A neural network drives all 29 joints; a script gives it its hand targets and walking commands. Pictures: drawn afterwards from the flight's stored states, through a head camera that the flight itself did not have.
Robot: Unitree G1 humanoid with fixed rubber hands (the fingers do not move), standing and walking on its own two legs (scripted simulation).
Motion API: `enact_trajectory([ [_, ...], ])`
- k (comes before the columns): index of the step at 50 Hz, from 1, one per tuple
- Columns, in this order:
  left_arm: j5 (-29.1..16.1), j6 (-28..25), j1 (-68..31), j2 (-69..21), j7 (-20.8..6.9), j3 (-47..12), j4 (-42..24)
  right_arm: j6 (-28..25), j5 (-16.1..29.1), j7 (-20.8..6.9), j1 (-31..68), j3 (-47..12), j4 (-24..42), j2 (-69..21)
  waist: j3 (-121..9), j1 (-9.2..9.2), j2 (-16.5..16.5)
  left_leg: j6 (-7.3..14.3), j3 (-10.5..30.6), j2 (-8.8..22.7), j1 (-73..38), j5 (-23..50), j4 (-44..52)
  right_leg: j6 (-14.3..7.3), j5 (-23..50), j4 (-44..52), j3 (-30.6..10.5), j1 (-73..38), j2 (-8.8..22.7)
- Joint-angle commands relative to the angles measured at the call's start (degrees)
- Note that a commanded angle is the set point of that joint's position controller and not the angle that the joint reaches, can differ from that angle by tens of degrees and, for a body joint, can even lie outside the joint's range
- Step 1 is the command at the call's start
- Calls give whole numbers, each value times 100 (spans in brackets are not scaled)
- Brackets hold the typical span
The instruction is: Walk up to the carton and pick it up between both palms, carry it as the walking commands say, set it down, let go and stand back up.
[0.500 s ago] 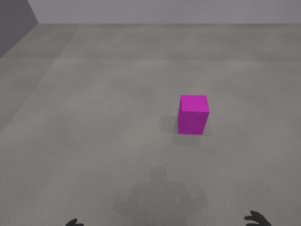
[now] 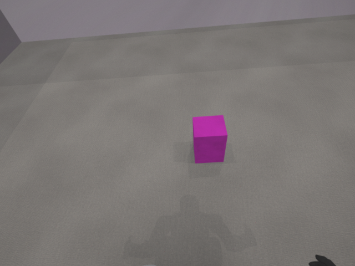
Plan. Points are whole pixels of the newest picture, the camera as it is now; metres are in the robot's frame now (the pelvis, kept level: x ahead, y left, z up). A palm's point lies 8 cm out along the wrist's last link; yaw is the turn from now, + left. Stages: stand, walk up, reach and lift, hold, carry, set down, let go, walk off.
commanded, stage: walk up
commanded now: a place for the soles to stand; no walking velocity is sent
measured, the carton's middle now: (208, 140) +0.92 -0.14 -0.62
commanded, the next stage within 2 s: none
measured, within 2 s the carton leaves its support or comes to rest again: neither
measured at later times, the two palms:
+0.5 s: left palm (53, 244) +0.21 +0.35 -0.10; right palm (305, 218) +0.24 -0.28 -0.08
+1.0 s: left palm (68, 186) +0.36 +0.35 -0.08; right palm (287, 184) +0.34 -0.28 -0.11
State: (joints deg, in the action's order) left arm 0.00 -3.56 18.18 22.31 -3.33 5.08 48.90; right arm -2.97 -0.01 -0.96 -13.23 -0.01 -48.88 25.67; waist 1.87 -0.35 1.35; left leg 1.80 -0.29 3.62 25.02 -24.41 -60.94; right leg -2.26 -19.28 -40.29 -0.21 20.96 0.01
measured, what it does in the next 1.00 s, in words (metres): walks ahead: left foot, then right foot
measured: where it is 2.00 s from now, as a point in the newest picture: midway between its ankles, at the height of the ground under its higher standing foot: (184, 219)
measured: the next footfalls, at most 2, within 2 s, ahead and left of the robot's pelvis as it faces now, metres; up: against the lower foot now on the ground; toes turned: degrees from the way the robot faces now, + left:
left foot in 0.38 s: +0.27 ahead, +0.14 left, +0.00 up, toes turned +3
right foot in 0.78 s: +0.35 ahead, -0.14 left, +0.00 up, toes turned -5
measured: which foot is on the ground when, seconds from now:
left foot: up 0.00-0.36, down 0.38-0.78, up 0.80-1.00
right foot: down 0.00-0.38, up 0.40-0.76, down 0.78-1.00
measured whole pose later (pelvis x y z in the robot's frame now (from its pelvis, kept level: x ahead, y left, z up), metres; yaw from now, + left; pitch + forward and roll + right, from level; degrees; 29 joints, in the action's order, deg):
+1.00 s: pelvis +0.29 +0.04 +0.00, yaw -7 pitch -2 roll -1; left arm 0.0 -5.2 21.2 22.5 -1.6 3.1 48.7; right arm -3.2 0.0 -2.3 -13.6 0.0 -48.7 25.7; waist 4.7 -0.7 3.8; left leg 2.2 -1.0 3.3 25.4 -27.9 -51.0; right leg 1.0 -16.9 -37.7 -3.8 19.5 1.9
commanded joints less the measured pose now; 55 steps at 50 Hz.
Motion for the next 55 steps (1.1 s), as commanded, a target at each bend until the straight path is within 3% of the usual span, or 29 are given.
enact_trajectory([
  [1,106,-323,926,1487,202,311,-392,-177,-239,-94,271,533,506,959,-255,-238,-832,-32,226,97,1694,664,190,-670,1873,1943,-2286,-1927,1085],
  [3,36,-314,1164,1405,230,362,-355,-112,-226,-97,360,517,492,898,-204,-341,-603,-42,245,86,1605,1041,245,-350,2772,1979,-2126,-1796,1022],
  [6,67,-282,897,1522,231,329,-507,-50,-132,-134,635,507,655,874,46,-330,-751,-89,-17,64,1269,1327,1127,-435,1732,2335,-1566,-1339,818],
  [12,45,-235,1166,1492,214,303,-479,-187,-213,-162,995,455,754,722,-49,-591,-1130,161,-464,-155,932,1009,2409,-562,3570,1523,-1448,-2072,992],
  [14,21,-240,1065,1620,237,249,-567,-254,-208,-133,588,496,769,797,-413,-243,-734,242,-315,-189,247,1110,2652,-630,3723,1037,-1698,-1984,1233],
  [15,-18,-229,575,1601,241,228,-665,-295,-178,-105,78,539,588,820,-624,141,-733,299,-326,-234,-826,1369,3302,-518,3914,486,-1291,-1507,1038],
  [16,-17,-219,504,1285,241,112,-805,-346,-239,-56,-695,626,333,1011,-1121,504,-133,536,93,30,-2321,1287,3511,-346,3522,-719,-909,-648,682],
  [17,-154,-264,599,840,236,-45,-821,-392,-354,14,-1301,808,321,1524,-1553,783,858,1073,1768,1136,-3419,596,3854,-148,2478,-2261,-404,589,-63],
  [18,-51,-253,774,889,241,-71,-708,-385,-250,14,-1257,781,352,1607,-1089,644,1033,1335,2923,2120,-3489,905,4298,-131,-882,-2769,-238,1603,-416],
  [19,10,-210,674,1318,257,43,-613,-376,-150,20,-1011,747,357,1513,-889,567,587,1540,2788,2135,-3286,821,4102,-162,-1082,-3352,-551,1668,-92],
  [21,-41,-218,558,1322,198,34,-615,-330,-86,31,-702,655,394,1225,-545,434,651,1329,1977,1887,-2769,1679,4139,-137,-528,-3005,-423,1610,84],
  [24,-31,-109,770,1224,108,108,-312,-343,-55,-3,-311,590,351,1245,381,-9,808,875,764,1346,-995,1144,4596,1,-5,-2243,-404,916,297],
  [29,58,-55,343,1268,-31,170,-492,-316,-163,-117,-102,680,447,1544,719,86,1145,1089,704,1509,-622,-900,5296,171,281,-959,-66,770,420],
  [32,105,-122,328,1277,-74,175,-390,-260,-168,-165,77,722,508,1539,662,114,812,1076,581,1617,-468,-880,4947,108,129,-51,186,267,395],
  [34,78,-217,595,1211,-32,146,-299,-208,-180,-172,209,645,511,1475,332,-38,618,917,69,1186,-598,-582,4082,-2,523,730,527,-438,220],
  [35,158,-256,699,1351,6,224,-242,-197,-159,-179,58,615,624,1337,142,-105,413,775,-176,963,-452,-361,3498,-53,614,795,337,-949,113],
  [36,138,-293,1270,1432,84,272,-92,-142,-216,-173,7,548,519,1022,-276,-309,-466,568,-521,699,-217,16,2191,-193,199,1171,-81,-1502,-7],
  [37,167,-331,1660,1874,222,364,-85,-141,-133,-163,-34,424,760,788,-476,-546,-1730,291,-806,73,728,146,632,-551,-472,1792,-1895,-2207,877],
  [38,165,-361,1441,2006,283,362,-269,-106,-120,-168,-149,350,733,716,-429,-374,-1506,140,-182,-273,1419,-459,-254,-968,-1172,2543,-4009,-2318,1816],
  [39,130,-366,1061,2066,313,329,-400,-71,-105,-136,69,455,656,1077,-254,-294,-1222,94,147,-115,1488,-318,-538,-1256,-1178,2609,-4191,-2054,1926],
  [41,88,-341,842,1966,367,350,-363,-63,-158,-107,260,567,618,1065,-23,-183,-526,97,400,118,1497,-377,5,-1183,425,1908,-3333,-1708,1608],
  [43,98,-288,698,2009,304,304,-426,-68,-49,-115,-120,586,471,1079,-184,-132,-1198,21,147,53,786,-683,786,-1098,624,1698,-2393,-1319,1328],
  [48,112,-140,447,1926,249,238,-542,-67,-117,-167,-174,609,319,1119,-125,-196,-1491,25,-267,-56,247,-289,1848,-1145,-368,1636,-1983,-725,1226],
  [50,76,-123,58,1808,214,190,-612,-128,-126,-167,-683,648,212,1042,-222,140,-1288,-30,-581,-90,-772,802,2530,-890,-401,1259,-1512,-29,1046],
  [51,90,-64,-404,1574,214,121,-701,-172,-104,-99,-1391,721,-2,1142,-451,671,-844,-133,-542,-178,-1953,964,2848,-643,-575,484,-1233,791,775],
  [52,42,-52,-362,993,255,-135,-830,-253,-225,-23,-1917,890,-173,1687,-424,984,1282,7,1356,960,-2619,-550,4203,-310,-763,-1528,-390,1815,9],
  [53,31,-48,-196,946,316,-140,-766,-261,-295,-6,-1417,906,25,1992,-101,841,1567,351,3430,1914,-2542,-1942,5166,-85,-1053,-2300,-517,2710,-463],
  [54,41,-27,-292,1403,327,42,-566,-252,-240,28,-696,829,240,1828,569,520,569,566,3334,1856,-1710,-1993,5129,-75,-649,-2518,-855,2601,-74],
  [55,-5,-45,61,1670,277,67,-427,-252,-137,17,-643,822,285,1818,341,501,566,578,3008,1719,-1659,-1869,4990,-66,-274,-2356,-954,2192,108],
])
